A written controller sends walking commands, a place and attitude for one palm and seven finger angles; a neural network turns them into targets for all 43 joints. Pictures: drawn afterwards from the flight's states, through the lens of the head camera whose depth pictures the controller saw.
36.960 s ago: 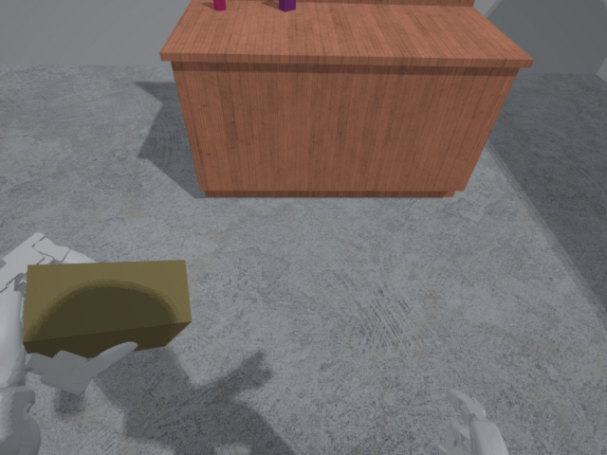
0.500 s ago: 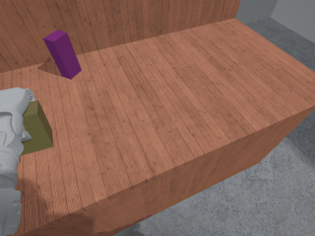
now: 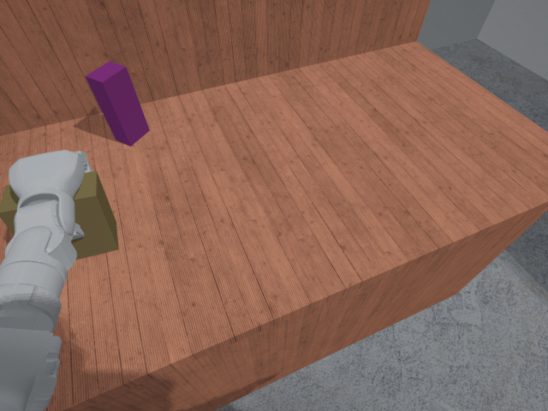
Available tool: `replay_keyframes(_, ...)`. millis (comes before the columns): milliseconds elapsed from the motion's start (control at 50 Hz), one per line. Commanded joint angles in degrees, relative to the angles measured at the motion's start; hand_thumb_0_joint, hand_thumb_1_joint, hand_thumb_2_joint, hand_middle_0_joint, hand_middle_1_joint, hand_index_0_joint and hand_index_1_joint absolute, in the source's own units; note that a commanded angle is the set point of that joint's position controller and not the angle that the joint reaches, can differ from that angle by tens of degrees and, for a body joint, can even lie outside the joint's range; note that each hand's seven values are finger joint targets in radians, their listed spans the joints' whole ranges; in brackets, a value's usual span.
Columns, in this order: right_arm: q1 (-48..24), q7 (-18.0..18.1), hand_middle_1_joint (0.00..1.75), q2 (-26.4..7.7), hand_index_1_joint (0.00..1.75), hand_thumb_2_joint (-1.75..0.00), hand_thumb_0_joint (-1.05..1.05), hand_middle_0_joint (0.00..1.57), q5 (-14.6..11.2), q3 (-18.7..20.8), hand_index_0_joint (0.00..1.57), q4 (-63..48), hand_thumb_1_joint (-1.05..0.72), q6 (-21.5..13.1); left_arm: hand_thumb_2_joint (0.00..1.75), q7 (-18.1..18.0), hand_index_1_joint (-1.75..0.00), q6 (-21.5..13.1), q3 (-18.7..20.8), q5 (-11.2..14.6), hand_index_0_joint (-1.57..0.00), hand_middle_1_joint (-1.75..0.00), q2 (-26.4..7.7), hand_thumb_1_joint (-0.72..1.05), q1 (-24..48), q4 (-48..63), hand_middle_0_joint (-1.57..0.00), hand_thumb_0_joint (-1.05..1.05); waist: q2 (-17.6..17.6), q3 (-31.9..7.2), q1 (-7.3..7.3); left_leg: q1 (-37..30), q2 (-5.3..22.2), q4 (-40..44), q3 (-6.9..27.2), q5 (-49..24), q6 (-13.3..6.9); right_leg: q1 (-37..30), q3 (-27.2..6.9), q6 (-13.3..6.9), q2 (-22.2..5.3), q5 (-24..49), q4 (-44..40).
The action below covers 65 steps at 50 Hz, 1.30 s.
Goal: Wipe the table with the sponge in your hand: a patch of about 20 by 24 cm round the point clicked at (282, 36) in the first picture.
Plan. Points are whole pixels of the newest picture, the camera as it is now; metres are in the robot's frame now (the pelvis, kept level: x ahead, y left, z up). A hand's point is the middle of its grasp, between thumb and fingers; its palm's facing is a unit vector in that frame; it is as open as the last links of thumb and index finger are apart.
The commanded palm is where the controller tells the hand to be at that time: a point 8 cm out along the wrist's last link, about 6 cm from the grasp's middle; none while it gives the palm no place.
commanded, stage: slide across to the middle lane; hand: left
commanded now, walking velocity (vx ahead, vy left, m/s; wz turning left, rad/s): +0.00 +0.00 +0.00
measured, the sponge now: (71, 228) +0.37 +0.37 +0.02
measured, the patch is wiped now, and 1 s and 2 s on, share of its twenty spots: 0.25 0.40 0.65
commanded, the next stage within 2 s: wipe back along the middle lane in 0.26 s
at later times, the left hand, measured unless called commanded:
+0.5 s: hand (104, 191) +0.41 +0.30 +0.07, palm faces -0.07 +0.00 -1.00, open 10.2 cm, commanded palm +0.38 +0.28 +0.11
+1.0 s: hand (109, 213) +0.37 +0.28 +0.07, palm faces -0.03 -0.01 -1.00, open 10.3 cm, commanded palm +0.33 +0.26 +0.10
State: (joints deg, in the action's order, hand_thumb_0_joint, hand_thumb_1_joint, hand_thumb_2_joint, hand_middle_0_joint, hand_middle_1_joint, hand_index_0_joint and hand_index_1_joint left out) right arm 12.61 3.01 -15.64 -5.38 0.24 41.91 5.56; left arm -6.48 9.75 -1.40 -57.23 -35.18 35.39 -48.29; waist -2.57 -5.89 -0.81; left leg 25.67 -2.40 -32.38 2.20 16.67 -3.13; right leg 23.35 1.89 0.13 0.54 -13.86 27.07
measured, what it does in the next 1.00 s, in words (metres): stands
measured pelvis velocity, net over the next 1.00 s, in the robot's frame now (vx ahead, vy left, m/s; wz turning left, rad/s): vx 0.01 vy -0.02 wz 0.00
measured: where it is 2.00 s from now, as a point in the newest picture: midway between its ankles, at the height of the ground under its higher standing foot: outside the picture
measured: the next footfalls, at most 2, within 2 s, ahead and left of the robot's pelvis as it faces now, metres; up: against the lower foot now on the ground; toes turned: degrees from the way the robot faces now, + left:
none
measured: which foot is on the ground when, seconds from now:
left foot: down 0.00-1.00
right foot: down 0.00-1.00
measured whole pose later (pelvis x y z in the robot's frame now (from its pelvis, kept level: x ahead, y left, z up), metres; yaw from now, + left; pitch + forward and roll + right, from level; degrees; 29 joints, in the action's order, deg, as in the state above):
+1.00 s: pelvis +0.01 -0.02 +0.00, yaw +0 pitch +7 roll -1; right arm 8.0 2.2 -15.7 -5.5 -1.4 38.2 7.3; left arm -7.3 21.7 -6.6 -56.3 -25.6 26.6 -34.8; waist -3.4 -6.8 -2.1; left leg 20.5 -1.9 -30.2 2.2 16.6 -2.0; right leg 19.4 1.7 -0.8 1.0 -14.8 27.1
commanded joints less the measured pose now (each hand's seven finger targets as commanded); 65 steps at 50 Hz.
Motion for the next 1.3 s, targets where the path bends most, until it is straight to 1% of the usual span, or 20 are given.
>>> replay_keyframes(0, -0.9, 0.6, 0.3, -9.2, 0.3, -0.9, 0.0, 0.2, 0.4, 2.9, 0.2, -6.1, -0.9, -1.7, 1.3, 0.2, -1.6, 1.1, 1.6, -0.8, -1.2, -1.6, -10.6, 0.1, 20.1, 6.8, -1.2, 0.0, 0.2, -14.0, 2.17, -12.2, 2.3, 4.2, 2.7, -18.7, 1.5, -3.5, 0.2, -4.0, 1.2, 10.9, -2.5)
replay_keyframes(60, -1.1, 0.8, 0.3, -8.8, 0.3, -0.9, 0.0, 0.2, 0.5, 2.7, 0.2, -6.3, -0.9, -1.9, 1.3, 0.8, -1.6, 0.9, 0.1, -0.2, -1.2, -1.6, -8.7, 0.1, 21.8, 7.9, -1.2, 0.0, 0.1, -15.1, 2.77, -13.6, 2.2, 3.7, 2.3, -20.3, 1.4, -4.2, 0.0, -3.9, 1.1, 13.2, -2.6)
replay_keyframes(120, -1.7, 0.9, 0.3, -8.9, 0.3, -0.9, 0.0, 0.2, 0.7, 2.6, 0.2, -6.4, -0.9, -1.8, 1.3, 1.2, -1.6, 0.6, 1.6, -0.5, -1.2, -1.6, -9.6, 0.1, 21.7, 8.4, -1.2, 0.0, -0.7, -16.4, 2.01, -14.2, 2.2, 3.6, 2.4, -23.3, 1.7, -4.9, -0.3, -4.3, 1.1, 15.5, -2.1)
replay_keyframes(180, -1.8, 0.5, 0.3, -8.3, 0.3, -0.9, 0.0, 0.2, 0.8, 2.8, 0.2, -7.0, -0.9, -1.5, 1.3, 1.3, -1.6, 1.0, -2.4, -0.8, -1.2, -1.6, -4.6, 0.1, 20.7, 10.0, -1.2, 0.0, -0.8, -16.6, 2.44, -15.7, 2.3, 2.8, 2.4, -26.2, 2.1, -4.2, 0.2, -4.0, 1.1, 16.9, -1.9)
replay_keyframes(220, -2.3, 0.5, 0.3, -8.5, 0.3, -0.9, 0.0, 0.2, 0.8, 2.8, 0.2, -6.7, -0.9, -1.5, 1.3, 0.8, -1.6, 1.2, -0.1, -0.2, -1.2, -1.6, -6.3, 0.1, 21.0, 10.8, -1.2, 0.0, -1.4, -16.8, 1.91, -15.7, 2.4, 2.7, 2.5, -28.1, 2.2, -4.6, -0.2, -4.3, 1.1, 18.4, -1.8)
replay_keyframes(280, -2.3, 0.4, 0.3, -8.4, 0.3, -0.9, 0.0, 0.2, 0.7, 2.8, 0.2, -6.5, -0.9, -1.0, 1.3, 0.3, -1.6, 2.7, -1.7, -0.2, -1.2, -1.6, -4.6, 0.1, 22.4, 9.7, -1.2, 0.0, 1.2, -16.0, 2.63, -14.4, 2.1, 2.8, 1.9, -25.8, 2.0, -5.4, 0.1, -3.8, 1.0, 18.8, -1.8)
replay_keyframes(380, -3.2, 0.0, 0.3, -8.5, 0.3, -0.9, 0.0, 0.2, 0.8, 2.6, 0.2, -6.7, -0.9, -0.6, 1.3, -0.4, -1.6, 5.2, -0.8, -0.6, -1.2, -1.6, -4.5, 0.1, 16.8, 9.2, -1.2, 0.0, 1.2, -17.8, 0.95, -13.4, 1.7, 2.8, 1.0, -27.4, 1.8, -9.0, -0.2, -3.9, 0.7, 22.6, -1.3)
replay_keyframes(420, -4.4, -0.2, 0.3, -8.8, 0.3, -0.9, 0.0, 0.2, 0.8, 2.5, 0.2, -7.2, -0.9, -0.4, 1.3, -0.6, -1.6, 5.9, 2.5, -0.2, -1.2, -1.6, -7.2, 0.1, 12.9, 10.4, -1.2, 0.0, 1.3, -18.7, -0.64, -12.6, 1.5, 3.2, 1.1, -28.9, 1.8, -11.7, -0.7, -4.1, 0.6, 24.7, -0.9)
replay_keyframes(440, -4.1, -0.3, 0.3, -8.7, 0.3, -0.9, 0.0, 0.2, 0.9, 2.5, 0.2, -7.7, -0.9, -0.3, 1.3, -0.4, -1.6, 6.4, -0.4, -0.1, -1.2, -1.6, -4.3, 0.1, 12.7, 10.8, -1.2, 0.0, 1.7, -18.4, 0.02, -12.5, 1.4, 3.2, 0.9, -28.4, 1.7, -11.9, -0.2, -3.9, 0.6, 24.7, -0.9)
replay_keyframes(460, -4.4, -0.5, 0.3, -8.7, 0.3, -0.9, 0.0, 0.2, 0.8, 2.6, 0.2, -7.7, -0.9, -0.3, 1.3, -0.6, -1.6, 6.8, 1.2, -0.1, -1.2, -1.6, -5.5, 0.1, 10.9, 10.9, -1.2, 0.0, 3.2, -18.1, -0.39, -12.0, 1.5, 3.3, 1.1, -27.6, 1.5, -12.1, -0.3, -3.8, 0.6, 24.5, -0.9)
replay_keyframes(480, -5.2, -0.5, 0.3, -8.5, 0.3, -0.9, 0.0, 0.2, 0.7, 2.5, 0.2, -8.3, -0.9, -0.4, 1.3, -0.4, -1.6, 7.2, -0.7, 0.2, -1.2, -1.6, -3.3, 0.1, 10.1, 12.0, -1.2, 0.0, 3.3, -17.5, -0.05, -11.9, 1.4, 3.5, 0.5, -26.9, 1.2, -12.3, -0.5, -3.5, 0.4, 25.1, -1.2)
replay_keyframes(520, -6.0, -0.6, 0.3, -8.9, 0.3, -0.9, 0.0, 0.2, 0.5, 2.4, 0.2, -8.5, -0.9, -0.4, 1.3, -0.3, -1.6, 7.8, 1.8, 0.6, -1.2, -1.6, -5.5, 0.1, 7.8, 13.1, -1.2, 0.0, 3.9, -17.0, -0.78, -11.2, 1.2, 3.9, 0.7, -26.8, 1.1, -13.7, -0.8, -3.7, 0.4, 25.7, -1.2)
replay_keyframes(620, -7.7, -1.0, 0.3, -8.4, 0.3, -0.9, 0.0, 0.2, 0.2, 2.1, 0.2, -9.4, -0.9, -0.5, 1.3, 0.2, -1.6, 9.9, -1.4, 0.3, -1.2, -1.6, -1.6, 0.1, 4.5, 16.3, -1.2, 0.0, 1.8, -13.5, -0.62, -12.0, 1.3, 4.4, 1.1, -24.8, 1.1, -11.3, -0.5, -4.0, 0.6, 22.0, -1.7)
replay_keyframes(680, -7.7, -0.7, 0.3, -8.5, 0.3, -0.9, 0.0, 0.2, 0.0, 1.7, 0.2, -9.5, -0.9, -0.3, 1.3, 0.8, -1.6, 11.4, -2.9, -0.1, -1.2, -1.6, -0.8, 0.1, 4.2, 13.9, -1.2, 0.0, 4.1, -9.8, -0.02, -10.2, 1.0, 5.2, 1.0, -18.7, 0.8, -9.5, -0.2, -3.8, 0.7, 17.1, -2.7)
replay_keyframes(780, -8.4, -0.4, 0.3, -7.9, 0.3, -0.9, 0.0, 0.2, 0.0, 1.4, 0.2, -10.0, -0.9, -0.4, 1.3, 1.2, -1.6, 11.8, -5.6, -0.5, -1.2, -1.6, 2.3, 0.1, 4.4, 14.2, -1.2, 0.0, 2.9, -9.9, 0.08, -11.1, 1.0, 5.3, 1.3, -16.8, 1.0, -8.1, 0.0, -4.1, 0.9, 13.9, -2.6)
replay_keyframes(920, -9.6, -0.4, 0.3, -7.7, 0.3, -0.9, 0.0, 0.2, 0.0, 1.4, 0.2, -11.1, -0.9, -0.5, 1.3, 1.0, -1.6, 11.3, -4.6, 0.8, -1.2, -1.6, 3.2, 0.1, 1.1, 17.4, -1.2, 0.0, 3.1, -12.3, -0.6, -11.5, 1.1, 4.6, 1.1, -18.1, 1.2, -9.6, -0.5, -4.2, 0.8, 16.2, -1.5)
replay_keyframes(980, -10.6, -0.7, 0.3, -7.5, 0.3, -0.9, 0.0, 0.2, 0.0, 1.0, 0.2, -11.9, -0.9, -0.6, 1.3, 0.7, -1.6, 12.2, -4.1, 1.2, -1.2, -1.6, 3.4, 0.1, -4.7, 18.8, -1.2, 0.0, 3.9, -11.4, -1.57, -10.7, 0.8, 4.7, 1.1, -18.2, 1.2, -10.8, -0.7, -4.0, 0.8, 17.3, -1.7)
replay_keyframes(1040, -11.4, -0.7, 0.3, -7.5, 0.3, -0.9, 0.0, 0.2, 0.0, 1.0, 0.2, -12.1, -0.9, -0.4, 1.3, 0.7, -1.6, 13.6, -6.7, 1.9, -1.2, -1.6, 6.2, 0.1, -2.9, 21.6, -1.2, 0.0, 4.0, -9.4, -0.86, -11.0, 1.0, 5.1, 1.3, -17.0, 1.0, -9.4, -0.2, -4.0, 1.0, 15.2, -2.1)
replay_keyframes(1220, -14.0, -0.9, 0.3, -7.1, 0.3, -0.9, 0.0, 0.2, -0.3, 0.6, 0.2, -12.7, -0.9, -0.7, 1.3, 1.2, -1.6, 16.8, -6.3, 2.5, -1.2, -1.6, 6.6, 0.1, -8.8, 27.0, -1.2, 0.0, 4.3, -9.7, -1.82, -12.1, 1.1, 5.1, 1.6, -18.1, 1.2, -11.0, -0.8, -4.1, 1.0, 16.4, -1.4)
replay_keyframes(1280, -14.8, -1.5, 0.3, -6.7, 0.3, -0.9, 0.0, 0.2, -0.3, 0.3, 0.2, -13.6, -0.9, -0.9, 1.3, 1.4, -1.6, 17.5, -8.9, 2.7, -1.2, -1.6, 9.8, 0.1, -12.5, 29.2, -1.2, 0.0, 4.7, -9.8, -1.99, -12.5, 1.1, 4.8, 1.7, -19.1, 1.2, -11.3, -0.4, -4.0, 1.1, 17.5, -0.9)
